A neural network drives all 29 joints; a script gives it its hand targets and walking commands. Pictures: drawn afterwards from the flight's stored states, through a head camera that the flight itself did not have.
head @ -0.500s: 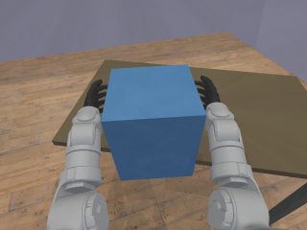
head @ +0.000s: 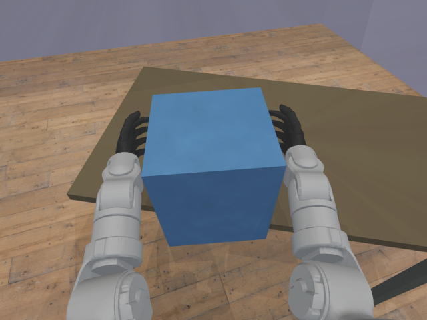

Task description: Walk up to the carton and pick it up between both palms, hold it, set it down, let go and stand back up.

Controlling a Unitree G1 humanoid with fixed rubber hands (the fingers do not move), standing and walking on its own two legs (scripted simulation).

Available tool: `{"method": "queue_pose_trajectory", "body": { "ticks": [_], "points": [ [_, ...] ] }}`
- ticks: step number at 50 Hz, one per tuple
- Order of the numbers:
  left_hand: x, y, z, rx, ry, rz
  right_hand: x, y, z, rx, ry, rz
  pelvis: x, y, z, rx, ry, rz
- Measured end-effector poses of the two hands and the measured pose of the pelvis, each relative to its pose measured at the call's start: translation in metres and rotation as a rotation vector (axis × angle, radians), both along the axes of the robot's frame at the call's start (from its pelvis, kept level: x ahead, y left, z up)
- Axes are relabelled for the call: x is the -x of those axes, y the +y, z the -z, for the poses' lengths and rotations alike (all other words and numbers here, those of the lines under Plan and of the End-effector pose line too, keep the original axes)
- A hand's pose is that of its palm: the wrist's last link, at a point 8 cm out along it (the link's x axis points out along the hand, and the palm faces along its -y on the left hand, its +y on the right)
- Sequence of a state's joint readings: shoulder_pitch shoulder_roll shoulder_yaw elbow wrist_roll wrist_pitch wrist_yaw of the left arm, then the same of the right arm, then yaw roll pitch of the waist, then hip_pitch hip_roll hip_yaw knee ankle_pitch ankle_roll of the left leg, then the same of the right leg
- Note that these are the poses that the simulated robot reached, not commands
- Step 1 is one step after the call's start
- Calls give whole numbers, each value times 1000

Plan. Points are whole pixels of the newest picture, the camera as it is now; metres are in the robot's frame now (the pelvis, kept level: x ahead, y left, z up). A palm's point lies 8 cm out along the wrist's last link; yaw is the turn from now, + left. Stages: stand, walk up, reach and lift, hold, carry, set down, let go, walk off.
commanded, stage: set down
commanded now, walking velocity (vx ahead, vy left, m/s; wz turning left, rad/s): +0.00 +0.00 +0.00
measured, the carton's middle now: (212, 171) +0.42 +0.01 +0.05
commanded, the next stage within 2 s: none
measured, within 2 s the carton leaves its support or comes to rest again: rests again in 0.60 s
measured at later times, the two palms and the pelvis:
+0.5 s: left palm (139, 150) +0.41 +0.15 +0.11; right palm (301, 145) +0.43 -0.16 +0.12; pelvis -0.01 -0.01 +0.00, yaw -1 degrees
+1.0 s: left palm (136, 147) +0.43 +0.16 +0.10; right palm (293, 146) +0.44 -0.15 +0.11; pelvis +0.01 +0.00 +0.00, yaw +0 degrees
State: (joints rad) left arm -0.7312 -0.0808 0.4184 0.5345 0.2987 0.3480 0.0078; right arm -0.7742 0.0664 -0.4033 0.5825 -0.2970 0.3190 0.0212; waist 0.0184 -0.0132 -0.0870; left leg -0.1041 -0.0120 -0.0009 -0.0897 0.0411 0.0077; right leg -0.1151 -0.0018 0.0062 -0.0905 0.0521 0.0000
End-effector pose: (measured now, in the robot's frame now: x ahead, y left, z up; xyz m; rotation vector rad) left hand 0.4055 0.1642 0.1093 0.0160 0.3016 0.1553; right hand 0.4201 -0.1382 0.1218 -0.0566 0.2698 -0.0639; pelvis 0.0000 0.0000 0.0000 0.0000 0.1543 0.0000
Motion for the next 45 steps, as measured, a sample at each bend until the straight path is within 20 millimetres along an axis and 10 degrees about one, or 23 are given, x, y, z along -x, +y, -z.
{"method": "queue_pose_trajectory", "body": {
  "ticks": [45],
  "points": [
    [-23, -9, 4, -9, -48, 21, -15, -9, 15, 9, -18, 0, -7, -5, 1, 0, 63, 5]
  ]
}}
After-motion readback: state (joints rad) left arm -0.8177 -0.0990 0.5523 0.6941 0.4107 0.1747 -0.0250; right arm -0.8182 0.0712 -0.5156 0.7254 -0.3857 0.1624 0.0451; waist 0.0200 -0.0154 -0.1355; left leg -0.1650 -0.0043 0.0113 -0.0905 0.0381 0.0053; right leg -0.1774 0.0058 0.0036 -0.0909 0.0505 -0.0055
